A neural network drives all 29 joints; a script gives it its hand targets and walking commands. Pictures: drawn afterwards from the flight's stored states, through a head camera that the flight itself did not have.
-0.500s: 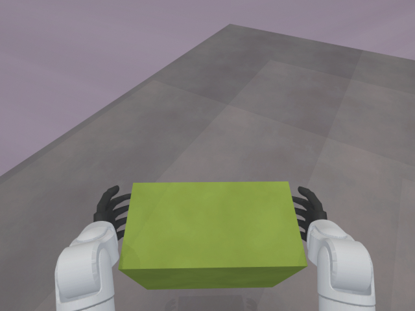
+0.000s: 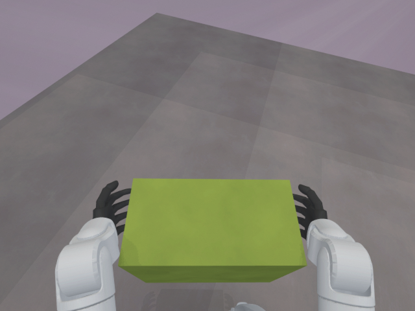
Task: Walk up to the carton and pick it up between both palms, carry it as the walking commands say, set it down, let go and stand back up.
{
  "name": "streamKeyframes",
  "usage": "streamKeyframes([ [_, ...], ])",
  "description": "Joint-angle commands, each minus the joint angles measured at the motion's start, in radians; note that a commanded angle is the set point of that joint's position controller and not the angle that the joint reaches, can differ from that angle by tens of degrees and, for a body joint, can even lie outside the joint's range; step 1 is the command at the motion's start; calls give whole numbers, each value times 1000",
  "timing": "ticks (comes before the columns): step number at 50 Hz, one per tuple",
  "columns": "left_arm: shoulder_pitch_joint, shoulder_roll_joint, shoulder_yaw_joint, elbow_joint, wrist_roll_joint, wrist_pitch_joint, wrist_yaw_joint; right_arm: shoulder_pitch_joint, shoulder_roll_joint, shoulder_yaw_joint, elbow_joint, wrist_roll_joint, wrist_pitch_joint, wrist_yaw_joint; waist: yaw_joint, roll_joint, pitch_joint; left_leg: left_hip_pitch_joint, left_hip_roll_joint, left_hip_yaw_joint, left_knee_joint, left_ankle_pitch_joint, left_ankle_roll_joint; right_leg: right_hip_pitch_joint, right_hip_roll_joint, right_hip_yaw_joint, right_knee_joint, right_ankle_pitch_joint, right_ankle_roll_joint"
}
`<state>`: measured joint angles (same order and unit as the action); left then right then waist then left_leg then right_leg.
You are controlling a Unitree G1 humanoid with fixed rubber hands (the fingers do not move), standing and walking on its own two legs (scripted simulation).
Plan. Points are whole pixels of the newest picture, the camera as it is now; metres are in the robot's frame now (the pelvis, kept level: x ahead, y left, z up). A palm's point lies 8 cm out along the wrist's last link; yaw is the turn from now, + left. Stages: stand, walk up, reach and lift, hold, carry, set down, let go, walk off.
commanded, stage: carry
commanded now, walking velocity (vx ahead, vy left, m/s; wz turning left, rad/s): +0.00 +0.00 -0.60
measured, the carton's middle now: (210, 236) +0.28 +0.01 -0.01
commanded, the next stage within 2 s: none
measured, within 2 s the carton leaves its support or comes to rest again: neither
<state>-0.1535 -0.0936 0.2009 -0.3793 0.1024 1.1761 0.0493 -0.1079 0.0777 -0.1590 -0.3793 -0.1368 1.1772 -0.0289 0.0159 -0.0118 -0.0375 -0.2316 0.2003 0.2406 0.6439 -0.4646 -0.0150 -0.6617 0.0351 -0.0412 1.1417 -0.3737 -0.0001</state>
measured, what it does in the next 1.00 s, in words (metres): steps to the right, turning right: right foot, then left foot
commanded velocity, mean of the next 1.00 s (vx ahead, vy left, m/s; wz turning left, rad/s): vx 0.00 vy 0.00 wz -0.60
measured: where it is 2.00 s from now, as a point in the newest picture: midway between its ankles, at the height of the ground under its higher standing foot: outside the picture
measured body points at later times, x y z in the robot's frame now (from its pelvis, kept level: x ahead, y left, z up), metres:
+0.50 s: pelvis +0.01 -0.08 +0.01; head +0.05 -0.13 +0.46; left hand +0.33 +0.01 +0.08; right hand +0.22 -0.33 +0.05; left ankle -0.01 +0.06 -0.65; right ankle +0.07 -0.14 -0.73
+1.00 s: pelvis -0.02 -0.13 +0.01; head +0.01 -0.10 +0.46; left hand +0.32 -0.12 +0.08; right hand +0.12 -0.42 +0.09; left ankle -0.03 +0.03 -0.73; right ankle -0.05 -0.28 -0.68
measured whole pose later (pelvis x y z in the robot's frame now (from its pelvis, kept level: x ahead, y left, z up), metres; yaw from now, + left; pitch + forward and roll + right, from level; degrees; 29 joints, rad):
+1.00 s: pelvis -0.02 -0.13 +0.01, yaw -34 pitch +4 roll -4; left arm -0.19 -0.11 0.20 -0.42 0.12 1.23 0.08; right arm -0.12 0.08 -0.16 -0.36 -0.14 1.19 -0.05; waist 0.04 -0.02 -0.07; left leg -0.15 0.28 0.33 0.53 -0.39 -0.09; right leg -0.59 0.02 -0.04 0.87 -0.31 0.01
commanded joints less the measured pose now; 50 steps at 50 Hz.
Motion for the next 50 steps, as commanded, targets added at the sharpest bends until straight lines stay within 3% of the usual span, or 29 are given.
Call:
streamKeyframes([
  [1,-572,-848,-869,-174,-458,12,-223,-477,789,674,-122,427,-16,249,-20,292,-290,353,167,67,-65,903,23,-47,-36,-156,-192,74,31],
  [4,-549,-846,-852,-154,-449,26,-224,-503,811,706,-148,433,-13,248,-19,311,-377,392,162,83,78,1094,-13,92,15,-195,-405,113,20],
  [6,-490,-849,-830,-108,-436,31,-229,-465,798,717,-134,415,-12,242,8,237,-423,305,136,94,260,1059,-40,309,57,-147,-632,277,-5],
  [7,-467,-865,-825,-111,-437,25,-234,-484,791,728,-171,424,-17,236,30,80,-457,112,102,53,426,720,-62,503,-13,-11,-736,483,-28],
  [8,-451,-884,-823,-84,-437,22,-241,-528,816,763,-205,437,-18,232,-2,-117,-462,-152,6,11,513,-2,-84,702,-181,250,-614,1116,-93],
  [9,-395,-850,-799,-65,-421,18,-247,-531,817,778,-209,435,-23,235,-17,-246,-444,-343,-34,-69,627,-281,-111,801,-307,465,-515,1489,-139],
  [10,-369,-842,-788,-54,-421,19,-252,-509,813,774,-162,429,-18,237,-8,-182,-403,-333,-48,-138,610,-277,-101,712,-306,434,-545,1354,-126],
  [11,-338,-839,-755,-39,-406,17,-260,-544,820,798,-182,439,-19,234,-4,-203,-404,-315,-70,-191,586,-245,-100,643,-288,448,-593,1040,-127],
  [12,-388,-860,-782,-74,-419,7,-265,-622,825,816,-247,460,-39,234,0,-143,-339,-317,-103,-201,556,-243,-90,563,-248,482,-680,787,-123],
  [13,-363,-851,-770,-89,-416,12,-266,-548,846,813,-213,445,-34,223,-2,-174,-367,-356,-104,-211,561,-178,-79,606,-240,456,-706,691,-107],
  [15,-365,-858,-772,-100,-418,-5,-269,-595,850,822,-250,462,-44,221,-8,-235,-415,-379,-110,-214,549,-102,-79,650,-218,442,-715,636,-60],
  [16,-377,-839,-772,-139,-424,-14,-268,-554,860,822,-225,463,-44,219,-5,-202,-437,-380,-127,-203,531,-89,-71,676,-212,423,-710,685,-61],
  [17,-402,-842,-769,-165,-434,-25,-269,-615,881,841,-272,481,-54,208,-7,-239,-488,-378,-123,-216,503,-64,-67,713,-205,403,-686,798,-62],
  [18,-428,-838,-782,-196,-443,-30,-270,-601,892,845,-265,486,-54,203,-4,-239,-488,-359,-163,-195,458,-58,-68,716,-181,440,-725,784,-20],
  [19,-386,-826,-777,-176,-444,-32,-278,-619,874,863,-313,490,-59,197,-6,-269,-485,-318,-177,-187,430,-26,-66,682,-160,418,-769,755,16],
  [23,-365,-773,-776,-202,-426,-23,-269,-528,873,834,-244,473,-42,187,-3,-232,-414,-268,-240,-171,268,-22,-49,644,-130,455,-851,552,26],
  [27,-359,-753,-785,-183,-417,-7,-264,-501,852,799,-214,464,-27,185,-3,-250,-499,-126,-264,-136,23,-34,-35,707,-120,409,-823,726,71],
  [28,-351,-747,-775,-178,-413,-3,-266,-515,844,796,-219,464,-24,184,-4,-307,-501,-39,-286,-104,-50,-35,-28,653,-99,397,-868,651,114],
  [29,-331,-730,-782,-178,-400,-4,-264,-501,840,804,-211,470,-22,190,-5,-295,-489,90,-279,-79,-154,-29,-15,548,-88,358,-908,504,133],
  [30,-350,-738,-782,-158,-398,0,-268,-513,839,809,-202,469,-20,188,-12,-315,-460,262,-291,-26,-232,3,-7,403,-40,285,-972,425,213],
  [31,-391,-734,-796,-183,-397,-3,-265,-528,852,802,-205,478,-26,194,-26,-251,-466,456,-265,-2,-335,57,3,292,-2,204,-968,381,261],
  [32,-393,-729,-800,-172,-396,0,-260,-494,847,791,-162,473,-24,199,-38,-54,-471,567,-110,-97,-374,115,55,161,60,112,-773,175,251],
  [33,-423,-728,-818,-172,-402,2,-258,-515,839,786,-164,469,-30,202,-54,241,-467,458,188,-335,-335,202,165,90,86,62,-292,-120,149],
  [34,-449,-746,-804,-151,-397,9,-252,-517,847,779,-157,467,-23,205,-37,251,-373,363,361,-394,-309,477,237,-35,32,61,7,-215,118],
  [35,-448,-741,-784,-98,-380,15,-250,-529,822,791,-125,466,-8,218,-11,188,-228,258,339,-263,-282,614,189,-142,-37,40,89,-164,49],
  [37,-444,-752,-754,-50,-362,19,-238,-551,811,787,-83,471,11,237,-5,130,-188,158,292,-87,-289,490,143,-101,-77,17,189,-63,31],
  [41,-647,-784,-827,-161,-452,30,-249,-586,834,725,-56,458,8,235,-3,158,-91,110,192,-8,-283,399,72,-82,-64,-32,54,40,33],
  [46,-578,-837,-847,-56,-448,53,-245,-573,803,679,-42,442,7,233,-21,354,-223,319,161,91,-114,787,40,-20,-16,-138,-250,53,12],
  [50,-532,-848,-827,-13,-435,54,-242,-548,814,698,-37,416,-6,231,-17,381,-343,370,196,113,92,1030,-8,144,34,-192,-471,117,-10],
])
